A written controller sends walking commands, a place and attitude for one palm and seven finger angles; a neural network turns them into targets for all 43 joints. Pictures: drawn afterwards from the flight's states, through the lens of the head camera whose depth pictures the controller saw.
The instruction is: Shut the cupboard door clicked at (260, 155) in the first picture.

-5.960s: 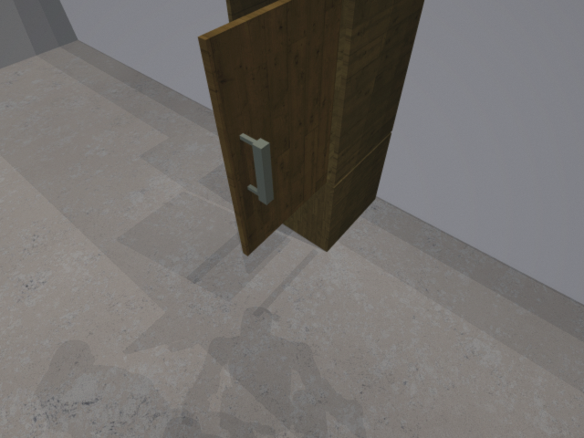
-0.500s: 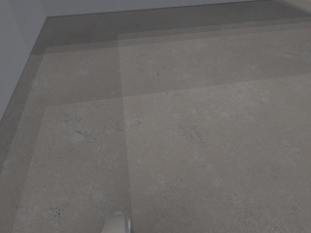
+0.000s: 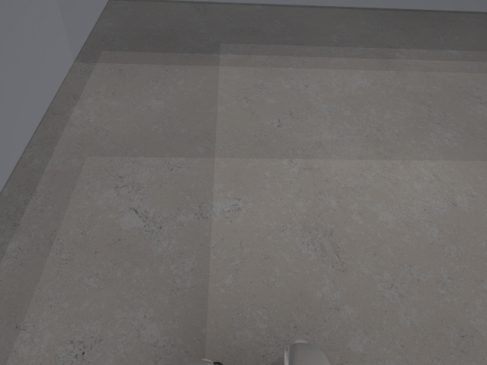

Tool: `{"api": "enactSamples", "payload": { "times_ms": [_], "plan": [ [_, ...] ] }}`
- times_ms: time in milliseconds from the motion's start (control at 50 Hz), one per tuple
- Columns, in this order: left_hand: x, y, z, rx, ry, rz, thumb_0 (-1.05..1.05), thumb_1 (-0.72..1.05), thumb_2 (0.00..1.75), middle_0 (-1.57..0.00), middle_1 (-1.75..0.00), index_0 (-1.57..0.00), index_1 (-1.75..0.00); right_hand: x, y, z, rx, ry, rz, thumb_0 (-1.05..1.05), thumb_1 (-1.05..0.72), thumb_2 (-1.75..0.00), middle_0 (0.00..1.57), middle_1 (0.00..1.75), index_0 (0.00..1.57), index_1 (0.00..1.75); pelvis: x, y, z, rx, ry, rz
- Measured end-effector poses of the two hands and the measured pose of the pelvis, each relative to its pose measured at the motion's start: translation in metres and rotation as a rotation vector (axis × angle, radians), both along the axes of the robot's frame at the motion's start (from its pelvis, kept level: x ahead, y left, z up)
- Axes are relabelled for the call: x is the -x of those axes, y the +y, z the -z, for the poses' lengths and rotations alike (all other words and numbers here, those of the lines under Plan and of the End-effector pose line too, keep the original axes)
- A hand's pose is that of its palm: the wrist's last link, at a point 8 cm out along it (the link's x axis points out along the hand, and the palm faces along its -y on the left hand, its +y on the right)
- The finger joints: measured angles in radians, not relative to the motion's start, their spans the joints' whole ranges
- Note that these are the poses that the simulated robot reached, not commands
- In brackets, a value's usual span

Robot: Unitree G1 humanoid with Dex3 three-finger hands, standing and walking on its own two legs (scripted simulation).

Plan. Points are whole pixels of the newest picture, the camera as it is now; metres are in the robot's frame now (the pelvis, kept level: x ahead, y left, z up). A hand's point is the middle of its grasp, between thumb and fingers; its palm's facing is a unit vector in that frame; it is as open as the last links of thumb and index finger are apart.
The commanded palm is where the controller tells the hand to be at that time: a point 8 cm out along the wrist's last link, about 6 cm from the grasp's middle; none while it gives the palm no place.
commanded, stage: walk to a spot facing it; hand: left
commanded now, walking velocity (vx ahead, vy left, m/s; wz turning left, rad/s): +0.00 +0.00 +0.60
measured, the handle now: out of the picture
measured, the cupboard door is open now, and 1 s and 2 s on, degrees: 90 90 90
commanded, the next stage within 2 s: none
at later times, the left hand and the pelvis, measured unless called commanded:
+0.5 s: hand out of the picture +0.07 +0.13 -0.16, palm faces +0.33 -0.91 -0.25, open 7.3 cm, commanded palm none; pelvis +0.06 -0.07 +0.00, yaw +20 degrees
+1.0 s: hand out of the picture +0.04 +0.16 -0.16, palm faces +0.56 -0.79 -0.25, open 7.4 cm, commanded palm none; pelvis +0.07 -0.08 +0.00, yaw +36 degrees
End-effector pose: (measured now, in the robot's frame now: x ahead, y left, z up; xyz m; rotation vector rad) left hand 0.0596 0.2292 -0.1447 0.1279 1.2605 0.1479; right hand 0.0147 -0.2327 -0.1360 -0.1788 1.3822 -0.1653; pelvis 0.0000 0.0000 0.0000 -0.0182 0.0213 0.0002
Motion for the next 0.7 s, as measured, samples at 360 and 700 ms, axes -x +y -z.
{"api": "enactSamples", "payload": {
  "times_ms": [360, 700],
  "plan": [
    [-0.061, -0.052, -0.034, -0.096, -0.156, -0.122, 0.00, 0.91, 0.90, -0.20, -0.30, -0.20, -0.30, -0.125, -0.094, 0.001, 0.006, -0.049, -0.152, 0.01, -0.91, -0.90, 0.20, 0.29, 0.20, 0.30, -0.054, -0.073, -0.005, -0.063, 0.011, -0.240],
    [0.110, -0.032, 0.014, -0.065, 0.145, -0.487, 0.00, 0.92, 0.90, -0.20, -0.30, -0.20, -0.30, -0.296, 0.012, -0.019, -0.002, -0.342, -0.596, 0.00, -0.91, -0.90, 0.20, 0.29, 0.20, 0.30, -0.060, -0.053, 0.018, -0.034, -0.024, -0.466]
  ]
}}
